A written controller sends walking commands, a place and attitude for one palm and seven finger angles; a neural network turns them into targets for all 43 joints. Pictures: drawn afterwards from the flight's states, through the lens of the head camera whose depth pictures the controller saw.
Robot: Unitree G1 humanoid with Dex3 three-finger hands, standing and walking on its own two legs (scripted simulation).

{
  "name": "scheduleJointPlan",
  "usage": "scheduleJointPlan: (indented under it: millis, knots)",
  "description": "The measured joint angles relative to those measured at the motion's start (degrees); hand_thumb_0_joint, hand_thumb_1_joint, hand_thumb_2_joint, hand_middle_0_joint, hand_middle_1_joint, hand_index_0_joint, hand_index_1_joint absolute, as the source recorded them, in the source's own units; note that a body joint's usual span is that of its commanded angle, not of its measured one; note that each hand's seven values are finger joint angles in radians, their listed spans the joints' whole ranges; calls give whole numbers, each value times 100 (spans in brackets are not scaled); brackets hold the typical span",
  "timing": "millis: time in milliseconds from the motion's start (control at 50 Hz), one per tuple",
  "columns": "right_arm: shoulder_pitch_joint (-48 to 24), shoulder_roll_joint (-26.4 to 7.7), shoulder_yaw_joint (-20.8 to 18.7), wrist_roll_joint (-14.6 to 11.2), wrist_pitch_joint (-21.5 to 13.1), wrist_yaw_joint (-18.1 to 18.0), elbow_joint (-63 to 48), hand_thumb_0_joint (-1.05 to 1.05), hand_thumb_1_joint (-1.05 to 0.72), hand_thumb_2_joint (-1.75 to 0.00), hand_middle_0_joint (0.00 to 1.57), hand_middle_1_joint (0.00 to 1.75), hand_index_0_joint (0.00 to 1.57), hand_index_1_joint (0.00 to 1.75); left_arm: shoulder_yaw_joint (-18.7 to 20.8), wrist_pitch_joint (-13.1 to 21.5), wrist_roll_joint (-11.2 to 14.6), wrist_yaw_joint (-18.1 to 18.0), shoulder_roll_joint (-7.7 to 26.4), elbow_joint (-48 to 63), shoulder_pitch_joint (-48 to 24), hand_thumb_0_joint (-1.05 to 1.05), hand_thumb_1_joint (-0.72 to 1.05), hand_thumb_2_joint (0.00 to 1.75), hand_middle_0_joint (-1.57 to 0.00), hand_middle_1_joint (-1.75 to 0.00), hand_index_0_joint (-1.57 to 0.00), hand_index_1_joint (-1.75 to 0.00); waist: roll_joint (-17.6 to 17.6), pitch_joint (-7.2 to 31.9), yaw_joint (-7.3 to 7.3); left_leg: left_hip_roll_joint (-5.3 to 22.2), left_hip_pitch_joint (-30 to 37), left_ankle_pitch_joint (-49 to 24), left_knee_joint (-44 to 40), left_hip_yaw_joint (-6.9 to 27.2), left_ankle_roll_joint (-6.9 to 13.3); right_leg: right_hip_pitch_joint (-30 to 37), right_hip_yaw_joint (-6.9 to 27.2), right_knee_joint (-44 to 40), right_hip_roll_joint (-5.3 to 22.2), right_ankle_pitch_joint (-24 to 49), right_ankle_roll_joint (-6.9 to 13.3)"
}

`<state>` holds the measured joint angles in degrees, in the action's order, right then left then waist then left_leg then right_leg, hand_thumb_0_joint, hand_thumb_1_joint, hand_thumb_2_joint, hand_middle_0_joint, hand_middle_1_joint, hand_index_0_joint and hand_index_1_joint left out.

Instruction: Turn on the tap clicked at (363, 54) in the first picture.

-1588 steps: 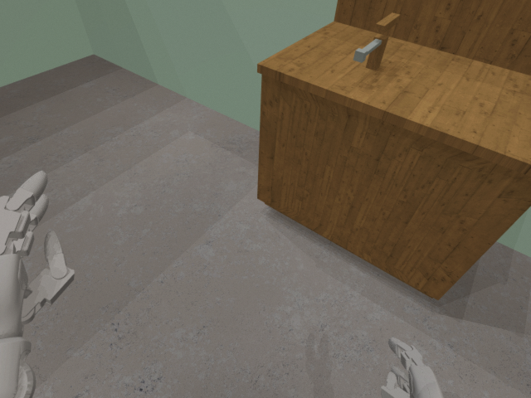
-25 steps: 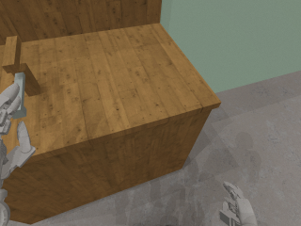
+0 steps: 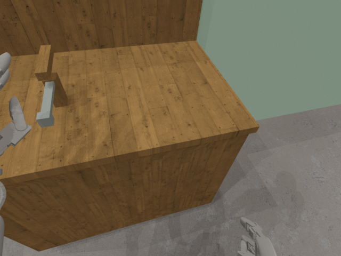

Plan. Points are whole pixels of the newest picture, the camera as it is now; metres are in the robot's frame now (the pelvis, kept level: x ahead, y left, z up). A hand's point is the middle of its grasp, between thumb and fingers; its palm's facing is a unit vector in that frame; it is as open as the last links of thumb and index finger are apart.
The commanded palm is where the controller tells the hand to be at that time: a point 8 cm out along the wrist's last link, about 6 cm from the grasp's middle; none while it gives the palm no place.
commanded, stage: come to a stop and stand still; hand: left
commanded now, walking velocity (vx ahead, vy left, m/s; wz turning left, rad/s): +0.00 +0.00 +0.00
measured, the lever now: (45, 119) +0.36 +0.36 +0.10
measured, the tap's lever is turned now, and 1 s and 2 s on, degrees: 0 0 0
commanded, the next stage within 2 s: look again from close up in 1.18 s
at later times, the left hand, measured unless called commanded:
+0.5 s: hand (69, 125) +0.29 +0.24 +0.17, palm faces +0.35 -0.86 -0.38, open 7.4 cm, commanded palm +0.22 +0.28 +0.18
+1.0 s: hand (45, 135) +0.26 +0.28 +0.16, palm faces +0.38 -0.86 -0.33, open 7.4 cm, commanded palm +0.21 +0.30 +0.18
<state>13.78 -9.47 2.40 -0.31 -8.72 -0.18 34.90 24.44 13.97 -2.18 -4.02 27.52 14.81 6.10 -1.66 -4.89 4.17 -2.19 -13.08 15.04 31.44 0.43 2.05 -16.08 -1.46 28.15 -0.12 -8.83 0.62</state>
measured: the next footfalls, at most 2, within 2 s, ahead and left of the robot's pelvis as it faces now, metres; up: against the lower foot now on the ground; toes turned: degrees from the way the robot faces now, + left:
none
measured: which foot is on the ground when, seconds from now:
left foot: down 0.00-1.00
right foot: down 0.00-1.00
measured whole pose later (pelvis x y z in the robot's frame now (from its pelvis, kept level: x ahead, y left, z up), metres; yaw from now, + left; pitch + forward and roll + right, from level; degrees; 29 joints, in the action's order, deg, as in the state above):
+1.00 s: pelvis +0.04 +0.03 +0.01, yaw -2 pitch -2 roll -1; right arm 11.5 -9.9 2.5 -0.6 -4.7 -0.6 31.6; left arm 19.8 10.8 2.1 -5.6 20.3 24.7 21.3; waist -2.1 -3.0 2.8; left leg -3.1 -9.0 15.7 26.1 -1.6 4.2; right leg -12.3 0.8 22.4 0.6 -8.6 -1.8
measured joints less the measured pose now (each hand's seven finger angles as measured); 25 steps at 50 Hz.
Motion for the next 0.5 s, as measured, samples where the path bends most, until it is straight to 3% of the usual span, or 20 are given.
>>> scheduleJointPlan:
  millis: [40, 80, 140, 200, 320, 500]
  knots:
    - [-116, -54, 2, -40, 19, 115, -30, 1, -90, -90, 20, 30, 21, 30, 259, 45, 242, -73, -11, -151, -174, 1, 88, 90, -21, -30, -22, -31, 96, -12, -35, 22, -11, -15, -57, -62, -15, -50, 63, -29, -25, 34, -10]
    - [-152, -120, -52, -105, 35, 215, -136, 1, -90, -90, 20, 30, 21, 30, 261, 39, 411, -122, -248, 51, 244, 1, 89, 90, -20, -30, -21, -31, 252, 36, -128, 41, 41, -35, -193, -160, 2, -45, 163, -135, -52, 75, -19]
    - [-117, -182, -105, -137, 62, 198, -227, 1, -90, -90, 20, 30, 21, 30, -159, 14, 436, -45, -603, 472, 1153, 1, 90, 90, -20, -30, -21, -30, 370, 150, -235, 66, 135, -53, -401, -272, 11, -12, 281, -292, -88, 102, -37]
    - [-68, -189, -110, -108, 128, 64, -209, 1, -90, -90, 20, 30, 21, 30, -494, -60, 390, 73, -707, 592, 1708, 1, 89, 90, -20, -30, -21, -31, 287, 217, -294, 103, 188, -41, -516, -287, -7, 26, 298, -388, -128, 87, -16]
    - [-57, -312, -140, -33, 97, -80, -164, 1, -90, -90, 20, 30, 20, 30, -445, -191, 391, 15, -705, 686, 1599, 1, 88, 90, -21, -30, -22, -31, 81, 52, -247, 157, 221, 79, -450, -174, -43, 126, 185, -407, -174, -19, 31]
    - [-398, -293, -194, -12, 140, -25, -262, 1, -90, -90, 20, 30, 20, 30, -280, -37, 470, -149, -615, 1211, 1614, 1, 89, 90, -21, -30, -22, -31, 28, 81, -296, 133, 276, 198, -443, -156, -4, 207, 173, -442, -150, -121, -29]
